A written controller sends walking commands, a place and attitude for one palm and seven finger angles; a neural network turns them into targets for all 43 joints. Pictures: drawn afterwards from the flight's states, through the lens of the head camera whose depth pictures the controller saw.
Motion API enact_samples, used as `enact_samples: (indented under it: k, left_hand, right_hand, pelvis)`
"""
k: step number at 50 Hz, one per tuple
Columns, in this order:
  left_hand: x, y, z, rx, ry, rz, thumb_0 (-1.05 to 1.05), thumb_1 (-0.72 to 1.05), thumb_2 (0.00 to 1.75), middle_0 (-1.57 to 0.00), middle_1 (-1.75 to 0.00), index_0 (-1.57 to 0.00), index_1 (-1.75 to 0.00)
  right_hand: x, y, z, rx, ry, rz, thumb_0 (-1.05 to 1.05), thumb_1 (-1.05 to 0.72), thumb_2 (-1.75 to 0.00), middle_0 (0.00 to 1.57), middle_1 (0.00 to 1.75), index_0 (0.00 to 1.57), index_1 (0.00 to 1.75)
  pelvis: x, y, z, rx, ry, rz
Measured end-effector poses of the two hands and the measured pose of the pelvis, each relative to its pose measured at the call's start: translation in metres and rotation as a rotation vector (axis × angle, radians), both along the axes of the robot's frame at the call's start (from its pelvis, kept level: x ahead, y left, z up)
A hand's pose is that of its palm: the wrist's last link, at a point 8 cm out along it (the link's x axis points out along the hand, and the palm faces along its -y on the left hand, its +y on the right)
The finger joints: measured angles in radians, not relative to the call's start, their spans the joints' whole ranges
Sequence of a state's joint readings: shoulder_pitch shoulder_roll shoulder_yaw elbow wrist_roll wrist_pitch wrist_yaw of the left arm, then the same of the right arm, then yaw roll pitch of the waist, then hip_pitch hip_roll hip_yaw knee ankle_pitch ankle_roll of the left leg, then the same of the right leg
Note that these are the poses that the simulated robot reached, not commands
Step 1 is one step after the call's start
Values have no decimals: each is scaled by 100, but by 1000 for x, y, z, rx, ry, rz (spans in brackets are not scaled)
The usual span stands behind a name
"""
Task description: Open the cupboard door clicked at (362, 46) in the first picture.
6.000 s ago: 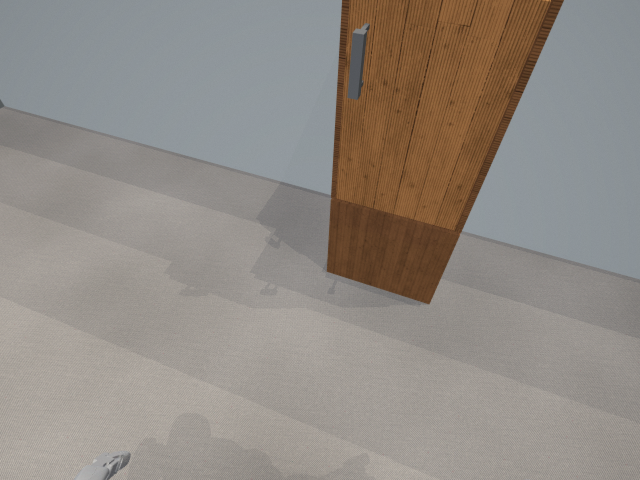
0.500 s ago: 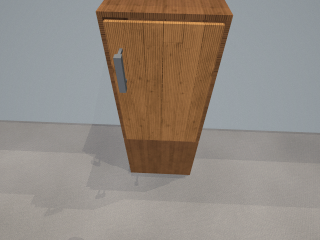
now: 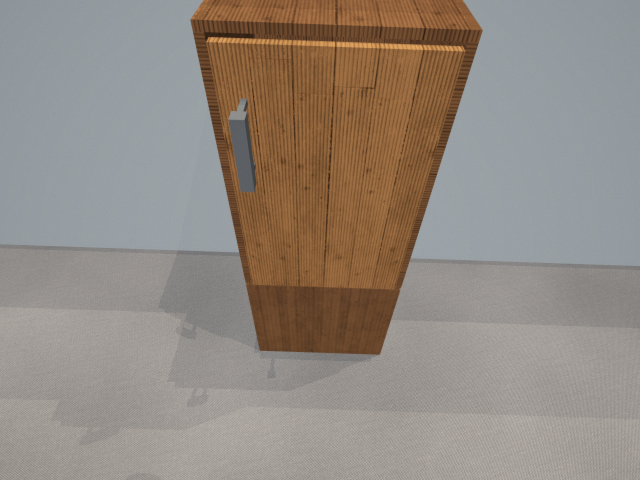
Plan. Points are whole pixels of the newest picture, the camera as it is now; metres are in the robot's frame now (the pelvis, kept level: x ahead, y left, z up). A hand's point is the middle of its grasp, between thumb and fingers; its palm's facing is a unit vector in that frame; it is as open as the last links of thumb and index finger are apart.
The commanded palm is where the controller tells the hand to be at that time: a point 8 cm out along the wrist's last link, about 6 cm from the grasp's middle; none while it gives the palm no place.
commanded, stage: look again from close up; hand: left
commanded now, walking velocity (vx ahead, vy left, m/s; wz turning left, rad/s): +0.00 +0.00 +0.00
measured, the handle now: (245, 146) +0.59 +0.16 +0.10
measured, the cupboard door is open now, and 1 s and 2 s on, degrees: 0 0 0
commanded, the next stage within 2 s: raise the hand with hooked fingers in 0.04 s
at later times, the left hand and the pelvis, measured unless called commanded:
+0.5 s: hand (179, 451) +0.16 +0.17 -0.01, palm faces +0.01 -1.00 -0.02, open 8.2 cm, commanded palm +0.11 +0.25 -0.02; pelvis -0.04 -0.03 -0.05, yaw +2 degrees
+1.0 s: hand (116, 407) +0.19 +0.23 +0.04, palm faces +0.09 -0.99 -0.04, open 11.2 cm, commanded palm +0.15 +0.28 +0.04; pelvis -0.05 -0.01 -0.04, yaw +1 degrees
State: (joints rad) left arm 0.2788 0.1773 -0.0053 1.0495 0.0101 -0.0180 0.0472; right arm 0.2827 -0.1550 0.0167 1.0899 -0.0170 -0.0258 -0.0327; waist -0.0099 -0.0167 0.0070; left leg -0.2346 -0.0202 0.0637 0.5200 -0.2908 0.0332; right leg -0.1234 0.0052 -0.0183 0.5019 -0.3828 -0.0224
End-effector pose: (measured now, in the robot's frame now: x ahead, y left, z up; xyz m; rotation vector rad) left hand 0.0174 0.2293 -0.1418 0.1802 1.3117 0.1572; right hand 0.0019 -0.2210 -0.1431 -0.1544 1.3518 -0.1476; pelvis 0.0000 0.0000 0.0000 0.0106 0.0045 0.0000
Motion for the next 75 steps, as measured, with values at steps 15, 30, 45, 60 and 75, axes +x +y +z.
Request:
enact_samples:
  k: [15, 30, 45, 60, 75]
  left_hand:
    - [119, 9, 125, 61, -794, 70, 2, 87, 88, -20, -33, -20, -33]
    - [67, 18, 104, -107, -1168, -35, 1, 56, 75, -23, -52, -23, -52]
    - [152, 28, 161, -199, -1203, -224, 1, 21, 60, -25, -75, -25, -74]
    - [150, 67, 183, -129, -1288, -185, 0, -14, 45, -27, -97, -27, -97]
    - [172, 111, 233, -105, -1306, -146, 0, -44, 32, -29, -117, -30, -116]
  right_hand:
    - [78, -13, 28, -42, -465, 30, 1, -91, -89, 20, 30, 20, 30]
    - [165, -58, 55, -142, -835, 220, 1, -91, -89, 20, 30, 20, 30]
    - [84, -25, 18, -45, -647, 99, 1, -90, -89, 20, 30, 20, 30]
    - [97, -18, 42, -123, -654, 147, 1, -90, -89, 20, 30, 20, 30]
    - [145, 30, 76, -44, -802, 217, 1, -90, -89, 20, 30, 20, 30]
  pelvis:
    - [-8, 1, -2, 24, 29, 38]
    - [-53, -34, -60, -15, 165, 49]
    - [-59, -24, -46, -36, 135, 34]
    - [-48, 10, -32, -49, 118, 39]
    - [-44, 22, -16, -53, 55, 54]
